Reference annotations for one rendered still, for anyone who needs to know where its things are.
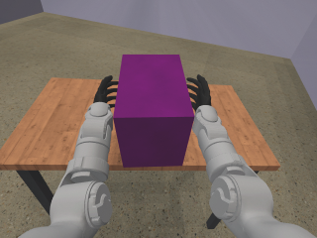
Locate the robot left upper arm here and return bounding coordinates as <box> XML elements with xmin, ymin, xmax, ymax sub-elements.
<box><xmin>18</xmin><ymin>180</ymin><xmax>113</xmax><ymax>238</ymax></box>

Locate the robot right upper arm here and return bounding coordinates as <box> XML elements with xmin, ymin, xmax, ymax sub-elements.
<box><xmin>209</xmin><ymin>174</ymin><xmax>317</xmax><ymax>238</ymax></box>

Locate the robot left hand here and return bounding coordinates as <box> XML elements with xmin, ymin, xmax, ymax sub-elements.
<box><xmin>93</xmin><ymin>75</ymin><xmax>119</xmax><ymax>108</ymax></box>

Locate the robot right hand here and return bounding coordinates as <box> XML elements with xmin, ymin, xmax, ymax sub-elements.
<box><xmin>186</xmin><ymin>74</ymin><xmax>212</xmax><ymax>112</ymax></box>

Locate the carton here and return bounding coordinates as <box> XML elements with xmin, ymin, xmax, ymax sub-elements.
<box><xmin>113</xmin><ymin>55</ymin><xmax>195</xmax><ymax>168</ymax></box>

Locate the right robot forearm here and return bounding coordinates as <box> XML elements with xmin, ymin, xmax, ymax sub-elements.
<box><xmin>192</xmin><ymin>105</ymin><xmax>274</xmax><ymax>207</ymax></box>

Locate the left robot forearm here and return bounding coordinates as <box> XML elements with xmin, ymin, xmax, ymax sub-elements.
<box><xmin>50</xmin><ymin>102</ymin><xmax>113</xmax><ymax>218</ymax></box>

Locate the table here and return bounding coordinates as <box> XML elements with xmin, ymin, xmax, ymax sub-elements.
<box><xmin>0</xmin><ymin>77</ymin><xmax>280</xmax><ymax>229</ymax></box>

